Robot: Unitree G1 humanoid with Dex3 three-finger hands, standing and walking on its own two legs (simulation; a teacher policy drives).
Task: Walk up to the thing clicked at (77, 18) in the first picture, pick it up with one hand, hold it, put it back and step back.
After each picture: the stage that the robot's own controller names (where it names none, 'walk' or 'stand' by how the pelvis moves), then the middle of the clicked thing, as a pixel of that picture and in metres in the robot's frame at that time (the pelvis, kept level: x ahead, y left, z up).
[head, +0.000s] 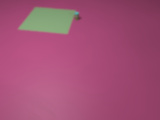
stand; (76, 16) +2.20 +0.06 -0.72
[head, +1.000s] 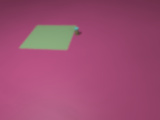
walk; (76, 31) +2.08 +0.22 -0.70
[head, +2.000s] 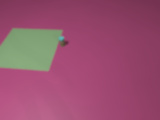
walk; (62, 41) +1.43 +0.33 -0.72
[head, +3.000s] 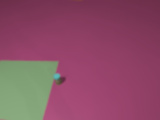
walk; (57, 79) +0.94 +0.33 -0.72
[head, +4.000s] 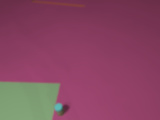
walk; (59, 109) +0.60 +0.28 -0.72
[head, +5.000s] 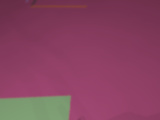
walk; out of the picture +0.43 +0.21 -0.70
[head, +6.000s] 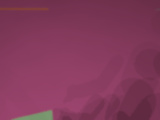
stand; out of the picture +0.28 +0.14 -0.71
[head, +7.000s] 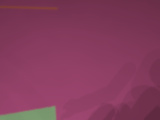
stand; out of the picture +0.31 +0.15 -0.71
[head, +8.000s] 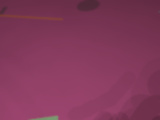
stand; out of the picture +0.30 +0.12 -0.72
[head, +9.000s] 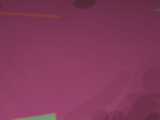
stand; out of the picture +0.31 +0.12 -0.73
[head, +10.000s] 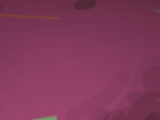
stand; out of the picture +0.29 +0.12 -0.73
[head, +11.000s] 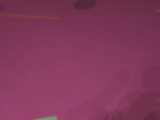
stand; out of the picture +0.29 +0.12 -0.73
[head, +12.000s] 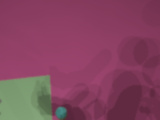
go down; (61, 114) +0.33 +0.11 -0.55
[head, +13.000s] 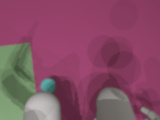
go down; (48, 88) +0.38 +0.13 -0.33
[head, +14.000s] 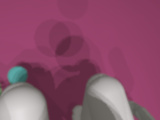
close in; (17, 78) +0.38 +0.16 -0.25
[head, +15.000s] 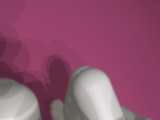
close; out of the picture +0.38 +0.17 -0.23
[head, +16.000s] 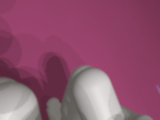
close; out of the picture +0.38 +0.18 -0.23
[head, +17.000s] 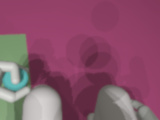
lift; (16, 84) +0.32 +0.23 -0.10
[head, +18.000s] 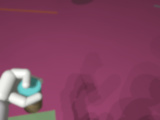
hold; (31, 96) +0.32 +0.17 +0.04
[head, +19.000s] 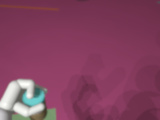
hold; (36, 105) +0.30 +0.17 -0.01
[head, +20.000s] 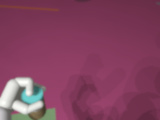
hold; (34, 103) +0.31 +0.17 -0.01
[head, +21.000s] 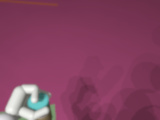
crouch; (40, 110) +0.29 +0.16 -0.04
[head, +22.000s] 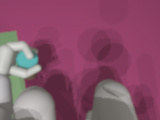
lower; (28, 65) +0.42 +0.16 -0.12
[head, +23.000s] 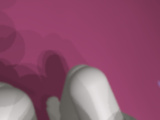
lower; out of the picture +0.41 +0.22 -0.23
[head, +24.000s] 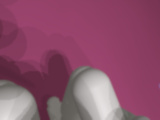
lower; out of the picture +0.40 +0.23 -0.24
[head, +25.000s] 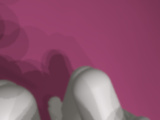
lower; out of the picture +0.40 +0.22 -0.24
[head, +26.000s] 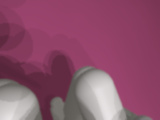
lower; out of the picture +0.38 +0.22 -0.23
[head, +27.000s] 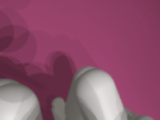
loosen; out of the picture +0.38 +0.21 -0.23
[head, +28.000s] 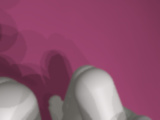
withdraw; out of the picture +0.37 +0.21 -0.23
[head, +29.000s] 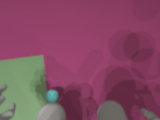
walk; (52, 97) +0.37 +0.15 -0.46
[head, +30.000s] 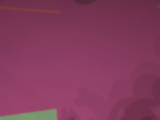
stand; out of the picture +0.31 +0.12 -0.66
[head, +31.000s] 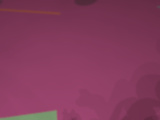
stand; out of the picture +0.31 +0.13 -0.66
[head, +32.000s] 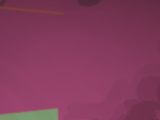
stand; out of the picture +0.32 +0.12 -0.69
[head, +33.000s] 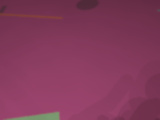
stand; out of the picture +0.32 +0.13 -0.72
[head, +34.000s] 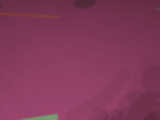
stand; out of the picture +0.29 +0.14 -0.73
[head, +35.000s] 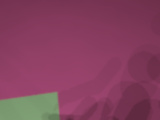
walk; out of the picture +0.35 +0.11 -0.70
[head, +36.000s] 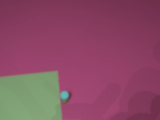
walk; (64, 97) +0.59 +0.09 -0.71
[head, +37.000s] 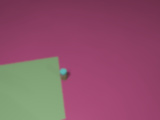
stand; (63, 74) +0.92 +0.21 -0.70
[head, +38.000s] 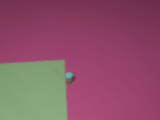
stand; (69, 78) +0.91 +0.11 -0.71
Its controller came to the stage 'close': yes
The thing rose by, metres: 0.70
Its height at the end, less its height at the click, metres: +0.00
